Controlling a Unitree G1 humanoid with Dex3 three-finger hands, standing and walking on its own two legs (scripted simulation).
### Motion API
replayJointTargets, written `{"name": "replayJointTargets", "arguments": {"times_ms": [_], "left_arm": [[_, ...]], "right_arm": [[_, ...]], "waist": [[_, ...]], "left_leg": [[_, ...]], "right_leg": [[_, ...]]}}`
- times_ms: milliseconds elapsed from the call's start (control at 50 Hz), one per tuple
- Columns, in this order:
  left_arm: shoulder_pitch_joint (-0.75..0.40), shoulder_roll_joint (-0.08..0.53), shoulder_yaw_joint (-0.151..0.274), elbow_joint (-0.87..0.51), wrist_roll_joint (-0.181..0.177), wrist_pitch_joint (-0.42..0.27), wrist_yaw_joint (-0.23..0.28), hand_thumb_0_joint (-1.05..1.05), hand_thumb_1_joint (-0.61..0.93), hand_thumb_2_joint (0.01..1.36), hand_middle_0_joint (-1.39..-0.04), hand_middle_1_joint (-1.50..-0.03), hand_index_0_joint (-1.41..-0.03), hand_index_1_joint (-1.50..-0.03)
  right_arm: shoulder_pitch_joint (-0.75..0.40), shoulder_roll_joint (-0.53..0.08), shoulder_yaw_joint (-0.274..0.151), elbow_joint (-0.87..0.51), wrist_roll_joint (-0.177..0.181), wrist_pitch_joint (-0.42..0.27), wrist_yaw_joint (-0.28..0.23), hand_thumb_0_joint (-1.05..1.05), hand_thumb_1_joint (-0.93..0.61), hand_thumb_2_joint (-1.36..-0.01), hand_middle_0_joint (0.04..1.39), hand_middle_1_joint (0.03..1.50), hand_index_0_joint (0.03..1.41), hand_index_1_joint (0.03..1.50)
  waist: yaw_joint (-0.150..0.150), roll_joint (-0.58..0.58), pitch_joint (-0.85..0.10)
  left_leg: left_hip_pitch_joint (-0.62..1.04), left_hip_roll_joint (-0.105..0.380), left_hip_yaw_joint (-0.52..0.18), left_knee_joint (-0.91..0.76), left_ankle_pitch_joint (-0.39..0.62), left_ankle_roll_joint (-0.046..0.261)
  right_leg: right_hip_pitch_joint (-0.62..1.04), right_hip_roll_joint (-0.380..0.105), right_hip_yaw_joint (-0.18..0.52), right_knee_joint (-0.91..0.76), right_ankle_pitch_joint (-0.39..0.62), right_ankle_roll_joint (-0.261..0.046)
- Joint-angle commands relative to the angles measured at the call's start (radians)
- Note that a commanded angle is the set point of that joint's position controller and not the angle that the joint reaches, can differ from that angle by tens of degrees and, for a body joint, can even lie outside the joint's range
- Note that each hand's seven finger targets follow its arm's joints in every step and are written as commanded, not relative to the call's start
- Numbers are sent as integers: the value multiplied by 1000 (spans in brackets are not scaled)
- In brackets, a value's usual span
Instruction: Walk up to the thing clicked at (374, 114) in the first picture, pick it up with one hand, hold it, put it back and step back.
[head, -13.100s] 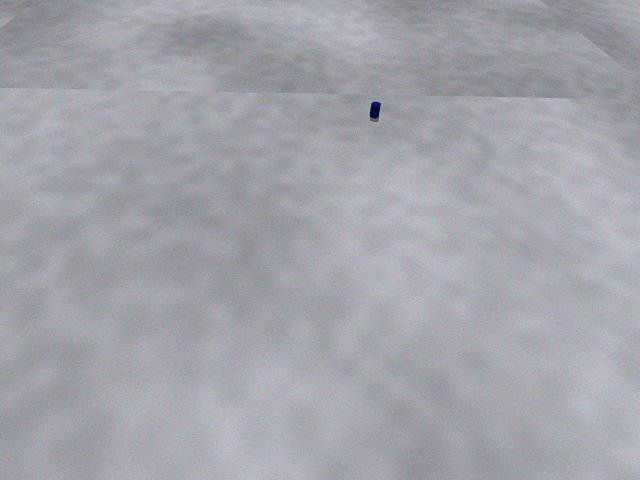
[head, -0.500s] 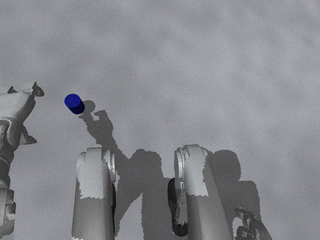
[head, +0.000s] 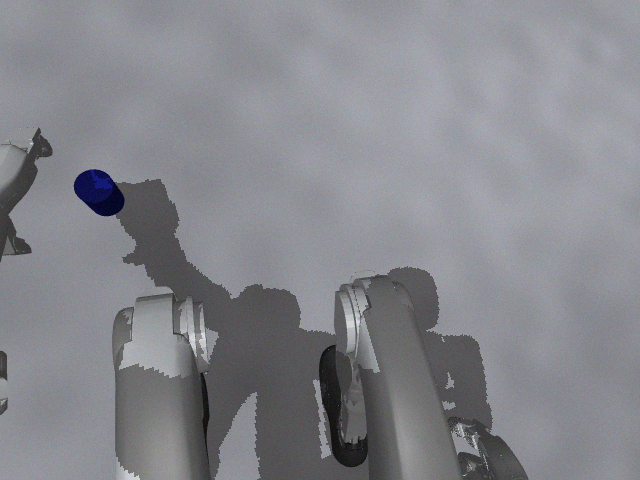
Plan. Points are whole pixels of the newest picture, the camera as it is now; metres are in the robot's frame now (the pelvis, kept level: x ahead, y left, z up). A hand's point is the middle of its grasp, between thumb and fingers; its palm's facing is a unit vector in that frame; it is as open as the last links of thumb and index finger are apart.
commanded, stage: rise first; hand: left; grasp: from above
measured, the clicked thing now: (100, 194) +0.50 +0.28 -0.31
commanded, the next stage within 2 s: approach in 1.94 s
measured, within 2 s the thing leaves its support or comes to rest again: neither
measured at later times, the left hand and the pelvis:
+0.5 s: hand (26, 195) +0.45 +0.33 -0.18, palm faces -0.43 -0.09 -0.90, open 14.1 cm; pelvis +0.00 +0.00 -0.01, yaw -1 degrees
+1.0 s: hand (35, 195) +0.46 +0.33 -0.19, palm faces -0.43 -0.09 -0.90, open 14.2 cm; pelvis +0.00 +0.00 -0.02, yaw -2 degrees
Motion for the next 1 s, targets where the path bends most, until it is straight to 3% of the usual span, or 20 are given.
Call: {"name": "replayJointTargets", "arguments": {"times_ms": [0, 220, 320, 380, 400, 420, 460, 640, 740, 780, 820, 860, 940, 980], "left_arm": [[-294, 284, 54, -120, -12, 9, 54, 0, -414, 895, -178, -900, -182, -896], [-324, 308, 58, -106, -21, 27, 65, 0, -517, 981, -90, -995, -93, -992], [-322, 321, 64, -82, -19, 28, 65, 0, -540, 999, -67, -1019, -71, -1014], [-316, 301, 45, -59, -10, 29, 64, 0, -555, 1008, -68, -1022, -68, -1021], [-323, 319, 55, -61, -13, 27, 64, 0, -548, 1002, -70, -1029, -73, -1025], [-326, 330, 63, -68, -14, 27, 65, 0, -611, 1082, -79, -979, -44, -1015], [-328, 326, 58, -70, -21, 30, 66, 0, -560, 1016, -75, -1016, -70, -1021], [-345, 344, 59, -63, -19, 20, 69, 0, -573, 1027, -70, -1011, -61, -1020], [-362, 344, 54, -49, -10, 17, 79, 0, -580, 1033, -72, -1004, -59, -1016], [-346, 351, 62, -41, -12, 19, 84, 0, -581, 1032, -69, -1004, -57, -1016], [-360, 339, 45, -25, -7, 20, 83, 0, -570, 1023, -72, -1014, -64, -1022], [-361, 359, 57, -6, -3, 18, 89, 0, -568, 1023, -73, -1005, -63, -1014], [-381, 354, 41, -6, 4, 24, 92, 0, -569, 1024, -77, -1007, -67, -1017], [-373, 362, 53, 7, 0, 26, 95, 0, -568, 1026, -81, -995, -68, -1008]], "right_arm": [[205, -250, -75, -14, -6, -5, -5, 0, -906, -903, 200, 300, 200, 300], [209, -251, -62, -21, -12, -1, 3, 0, -904, -902, 200, 300, 200, 300], [205, -265, -58, -25, -10, 1, 5, 0, -902, -901, 200, 300, 200, 300], [213, -257, -45, -26, -14, 2, 8, 0, -906, -903, 199, 300, 200, 300], [209, -260, -43, -28, -15, 2, 10, 0, -906, -903, 200, 300, 200, 300], [219, -261, -43, -25, -16, 0, 10, 0, -910, -905, 199, 300, 199, 300], [220, -261, -40, -28, -19, -1, 12, 0, -907, -903, 199, 300, 200, 300], [212, -272, -33, -26, -19, -1, 12, 0, -905, -903, 199, 300, 200, 300], [215, -274, -20, -24, -25, -2, 14, 0, -905, -902, 199, 300, 200, 300], [214, -277, -21, -22, -23, -2, 14, 0, -905, -902, 200, 300, 200, 300], [213, -279, -19, -25, -27, -5, 16, 0, -905, -902, 199, 300, 200, 300], [207, -282, -16, -27, -27, -5, 16, 0, -902, -901, 200, 300, 200, 300], [211, -282, -8, -24, -29, -13, 17, 0, -905, -902, 200, 300, 200, 300], [213, -289, -10, -24, -30, -15, 17, 0, -903, -902, 200, 300, 200, 300]], "waist": [[-6, 295, -673], [-16, 294, -663], [-19, 337, -654], [-32, 314, -628], [-31, 313, -636], [-30, 308, -642], [-36, 309, -638], [-41, 328, -631], [-58, 334, -619], [-48, 336, -628], [-65, 325, -618], [-63, 330, -590], [-73, 348, -591], [-76, 344, -588]], "left_leg": [[594, -10, 95, -239, 177, 32], [536, -6, 100, -209, 165, 38], [575, 0, 68, -229, 174, 25], [541, -5, 83, -207, 171, 31], [523, -5, 89, -199, 175, 34], [526, -7, 94, -195, 182, 36], [516, -5, 95, -189, 174, 37], [515, -5, 84, -183, 145, 33], [501, -5, 82, -174, 152, 34], [516, -5, 78, -179, 164, 31], [510, -3, 73, -172, 152, 32], [485, -6, 70, -179, 115, 32], [510, -2, 73, -166, 140, 31], [507, -3, 68, -166, 141, 31]], "right_leg": [[240, 22, -119, -212, 217, -89], [258, 30, -119, -205, 222, -90], [202, 26, -136, -165, 217, -93], [226, 29, -132, -181, 225, -91], [241, 33, -131, -182, 233, -91], [257, 33, -127, -187, 243, -91], [264, 34, -127, -191, 238, -88], [228, 36, -136, -173, 212, -92], [228, 37, -143, -165, 222, -88], [222, 35, -146, -158, 228, -90], [208, 40, -149, -159, 222, -91], [194, 37, -151, -156, 190, -91], [193, 37, -149, -153, 212, -90], [188, 35, -153, -147, 213, -88]]}}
